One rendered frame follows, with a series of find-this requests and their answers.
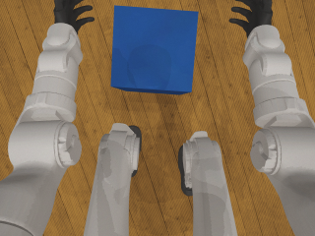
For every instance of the robot right hand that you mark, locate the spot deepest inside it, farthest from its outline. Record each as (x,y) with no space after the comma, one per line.
(261,14)

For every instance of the carton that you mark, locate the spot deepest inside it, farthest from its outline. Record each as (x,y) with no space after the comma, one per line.
(153,50)

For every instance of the robot left hand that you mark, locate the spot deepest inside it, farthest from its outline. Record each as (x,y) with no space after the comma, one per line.
(65,13)

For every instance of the right robot upper arm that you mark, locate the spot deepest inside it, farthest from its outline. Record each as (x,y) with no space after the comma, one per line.
(286,154)

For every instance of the robot right forearm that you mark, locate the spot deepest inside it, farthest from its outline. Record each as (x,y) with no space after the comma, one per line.
(273,85)

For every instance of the left robot upper arm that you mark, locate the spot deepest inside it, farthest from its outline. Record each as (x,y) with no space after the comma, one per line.
(41,152)

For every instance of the robot right thigh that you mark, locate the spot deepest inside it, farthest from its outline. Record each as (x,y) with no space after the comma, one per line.
(212,209)

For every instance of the right robot foot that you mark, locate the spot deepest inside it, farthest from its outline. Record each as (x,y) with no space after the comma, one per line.
(186,190)

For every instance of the robot left forearm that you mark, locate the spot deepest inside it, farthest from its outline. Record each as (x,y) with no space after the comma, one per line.
(56,78)

